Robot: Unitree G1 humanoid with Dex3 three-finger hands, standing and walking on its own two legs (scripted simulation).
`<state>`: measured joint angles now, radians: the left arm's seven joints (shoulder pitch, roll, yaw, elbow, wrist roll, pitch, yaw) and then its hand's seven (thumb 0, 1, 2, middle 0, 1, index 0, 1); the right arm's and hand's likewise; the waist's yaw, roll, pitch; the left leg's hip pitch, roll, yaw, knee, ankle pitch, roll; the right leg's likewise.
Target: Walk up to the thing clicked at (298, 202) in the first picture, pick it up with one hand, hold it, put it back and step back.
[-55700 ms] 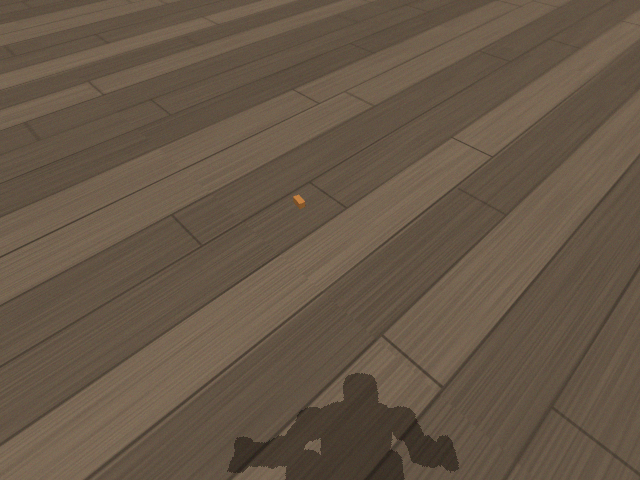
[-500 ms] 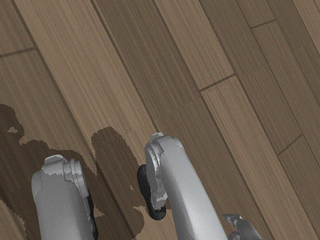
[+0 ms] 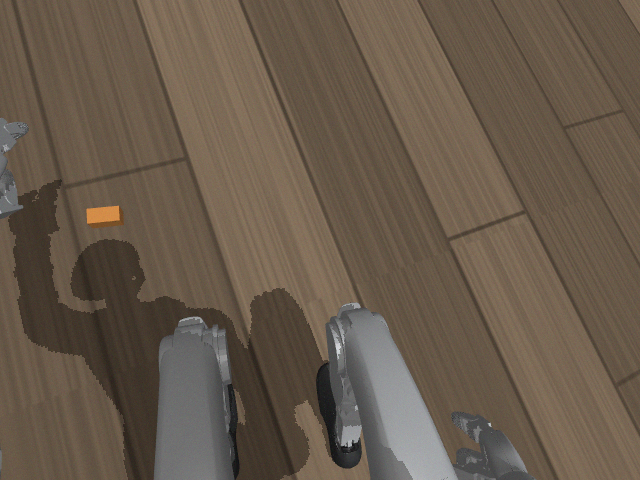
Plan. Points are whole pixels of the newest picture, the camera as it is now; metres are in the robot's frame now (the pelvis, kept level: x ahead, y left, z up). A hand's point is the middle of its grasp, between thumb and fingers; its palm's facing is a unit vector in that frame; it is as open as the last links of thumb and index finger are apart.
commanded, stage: home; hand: left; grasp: from above
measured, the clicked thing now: (105, 217) +0.56 +0.35 -0.45
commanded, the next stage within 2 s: none
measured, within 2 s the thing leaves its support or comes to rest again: neither
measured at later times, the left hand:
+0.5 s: hand out of the picture +0.28 +0.25 +0.09, palm faces +0.04 -0.92 -0.40, open 7.4 cm
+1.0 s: hand out of the picture +0.21 +0.19 +0.20, palm faces +0.20 -0.96 -0.21, open 7.4 cm
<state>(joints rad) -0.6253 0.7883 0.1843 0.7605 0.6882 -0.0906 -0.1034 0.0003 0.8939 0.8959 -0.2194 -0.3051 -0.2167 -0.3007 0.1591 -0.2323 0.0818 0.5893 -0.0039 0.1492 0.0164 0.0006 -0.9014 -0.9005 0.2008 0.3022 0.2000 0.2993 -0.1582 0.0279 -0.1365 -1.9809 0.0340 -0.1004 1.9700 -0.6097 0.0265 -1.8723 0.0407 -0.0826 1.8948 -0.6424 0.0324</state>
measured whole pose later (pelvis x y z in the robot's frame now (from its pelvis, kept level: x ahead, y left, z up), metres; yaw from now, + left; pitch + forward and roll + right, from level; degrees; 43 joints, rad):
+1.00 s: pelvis +0.09 -0.01 +0.25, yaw +9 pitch +10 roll -2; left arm 0.53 0.22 0.02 -0.12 -0.06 0.44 0.03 0.01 0.91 0.90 -0.20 -0.30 -0.20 -0.30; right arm 0.28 -0.22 0.04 0.50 0.02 -0.20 -0.18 0.01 -0.90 -0.90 0.20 0.30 0.20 0.30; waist -0.04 0.06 -0.18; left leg -0.70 0.02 -0.06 0.98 -0.46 -0.01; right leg -0.61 0.01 -0.06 0.92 -0.49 0.00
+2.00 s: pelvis +0.09 +0.00 +0.25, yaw +8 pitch +10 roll -3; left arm 0.50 0.23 0.03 -0.12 -0.06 0.45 0.02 0.01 0.91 0.90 -0.20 -0.30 -0.20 -0.30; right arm 0.29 -0.22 0.04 0.53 0.01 -0.23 -0.18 0.01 -0.90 -0.90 0.20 0.30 0.20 0.30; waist -0.04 0.05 -0.16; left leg -0.71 0.02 -0.06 1.01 -0.47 0.00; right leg -0.62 0.01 -0.05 0.94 -0.50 0.00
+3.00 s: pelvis +0.09 -0.01 +0.25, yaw +8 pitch +9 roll -2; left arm 0.48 0.24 0.02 -0.08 -0.04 0.40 0.03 0.01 0.91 0.90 -0.20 -0.30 -0.20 -0.30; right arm 0.28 -0.22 0.02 0.53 -0.01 -0.20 -0.16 0.01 -0.90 -0.90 0.20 0.30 0.20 0.30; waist -0.03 0.05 -0.13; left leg -0.68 0.02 -0.06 1.00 -0.48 -0.01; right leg -0.60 0.01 -0.05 0.95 -0.51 0.00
